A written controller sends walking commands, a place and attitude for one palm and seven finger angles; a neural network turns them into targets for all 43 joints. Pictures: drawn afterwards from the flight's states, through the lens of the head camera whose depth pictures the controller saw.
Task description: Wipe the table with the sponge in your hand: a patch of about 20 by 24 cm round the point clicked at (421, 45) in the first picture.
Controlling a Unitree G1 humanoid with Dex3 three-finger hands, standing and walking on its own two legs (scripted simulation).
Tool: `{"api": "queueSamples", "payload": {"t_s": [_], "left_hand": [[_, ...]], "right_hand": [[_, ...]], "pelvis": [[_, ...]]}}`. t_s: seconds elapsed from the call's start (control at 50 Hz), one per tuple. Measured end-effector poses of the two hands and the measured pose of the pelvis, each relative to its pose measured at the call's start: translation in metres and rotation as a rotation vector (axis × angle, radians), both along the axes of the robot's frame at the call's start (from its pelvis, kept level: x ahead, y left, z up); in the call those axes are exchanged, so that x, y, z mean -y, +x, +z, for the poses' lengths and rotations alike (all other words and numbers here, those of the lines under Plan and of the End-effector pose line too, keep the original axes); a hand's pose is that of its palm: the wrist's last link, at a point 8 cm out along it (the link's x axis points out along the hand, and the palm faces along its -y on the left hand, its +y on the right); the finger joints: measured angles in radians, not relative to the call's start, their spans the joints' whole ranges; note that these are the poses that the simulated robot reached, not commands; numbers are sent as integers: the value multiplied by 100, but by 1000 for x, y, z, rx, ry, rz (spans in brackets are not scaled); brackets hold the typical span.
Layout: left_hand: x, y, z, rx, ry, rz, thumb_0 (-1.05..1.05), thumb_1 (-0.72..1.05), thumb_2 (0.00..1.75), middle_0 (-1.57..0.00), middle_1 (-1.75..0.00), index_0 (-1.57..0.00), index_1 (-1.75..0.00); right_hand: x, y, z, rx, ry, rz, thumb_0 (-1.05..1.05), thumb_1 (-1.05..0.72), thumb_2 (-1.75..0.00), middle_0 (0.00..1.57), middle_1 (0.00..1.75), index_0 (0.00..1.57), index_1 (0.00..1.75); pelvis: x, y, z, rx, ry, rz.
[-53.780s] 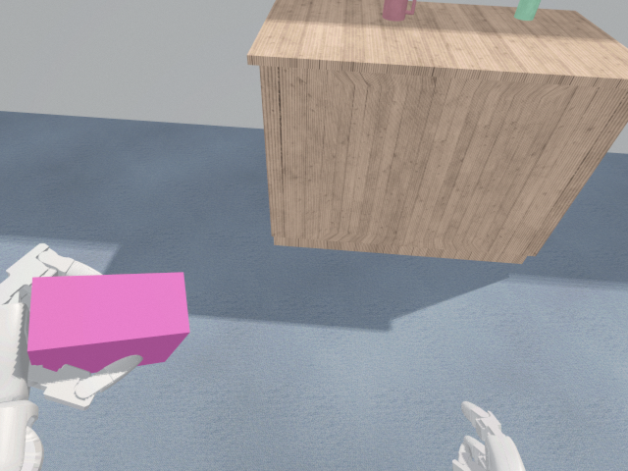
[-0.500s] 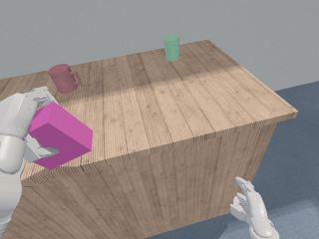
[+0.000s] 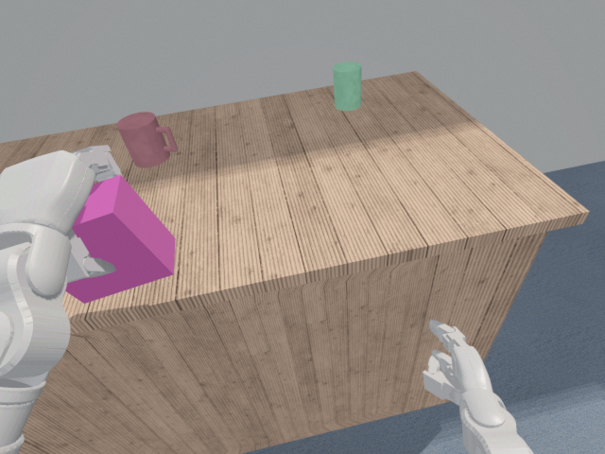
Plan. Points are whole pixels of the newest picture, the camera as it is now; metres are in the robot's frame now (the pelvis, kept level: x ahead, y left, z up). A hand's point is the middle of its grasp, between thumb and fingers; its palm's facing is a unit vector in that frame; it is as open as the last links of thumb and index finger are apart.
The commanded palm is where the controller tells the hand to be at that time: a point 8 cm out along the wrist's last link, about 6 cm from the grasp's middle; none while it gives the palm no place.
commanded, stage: turn the palm down, sponge in hand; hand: left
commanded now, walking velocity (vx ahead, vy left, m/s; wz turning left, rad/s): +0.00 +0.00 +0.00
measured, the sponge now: (112, 252) +0.25 +0.29 +0.18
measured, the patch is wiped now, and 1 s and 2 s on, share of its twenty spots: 0.95 0.95 0.95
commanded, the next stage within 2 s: move the sponge above the wiping area in 0.42 s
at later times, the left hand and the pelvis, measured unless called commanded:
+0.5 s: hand (102, 224) +0.25 +0.27 +0.23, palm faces +0.27 -0.05 -0.96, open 10.6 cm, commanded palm +0.19 +0.27 +0.31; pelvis +0.00 -0.01 +0.00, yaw -1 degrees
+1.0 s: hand (93, 227) +0.26 +0.30 +0.21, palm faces +0.13 +0.01 -0.99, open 10.6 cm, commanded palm +0.21 +0.30 +0.29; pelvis +0.00 -0.02 +0.00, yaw +0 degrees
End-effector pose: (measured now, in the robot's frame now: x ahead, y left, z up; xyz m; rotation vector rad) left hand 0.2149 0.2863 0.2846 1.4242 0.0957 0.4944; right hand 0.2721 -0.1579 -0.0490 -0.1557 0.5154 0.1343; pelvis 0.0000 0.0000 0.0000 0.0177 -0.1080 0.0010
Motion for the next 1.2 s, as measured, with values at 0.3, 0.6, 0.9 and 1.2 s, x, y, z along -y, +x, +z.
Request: {"api": "queueSamples", "payload": {"t_s": [0.3, 0.6, 0.9, 1.2], "left_hand": [[8, -2, -3, 12, 19, -4, 0, -58, 102, -76, -135, -72, -135], [17, 0, -3, 8, 35, -15, 0, -58, 102, -76, -135, -72, -135], [-1, 11, -20, -119, 54, 49, 0, -58, 102, -76, -135, -72, -135], [-12, 28, -23, -158, 71, 34, 0, -58, 102, -75, -136, -72, -136]], "right_hand": [[18, -12, -13, -34, -9, -18, 1, -91, -90, 20, 30, 20, 30], [29, -6, -8, 5, -1, -36, 1, -91, -90, 20, 30, 20, 30], [37, -11, -16, -18, -26, -48, 1, -91, -90, 20, 30, 20, 30], [37, -17, -25, -53, -35, -59, 1, -91, -90, 20, 30, 20, 30]], "pelvis": [[8, -3, -2, 5, 3, -4], [14, -1, -3, 3, 6, -9], [16, 1, -3, -6, 4, 3], [12, 5, -2, -22, 0, 11]]}}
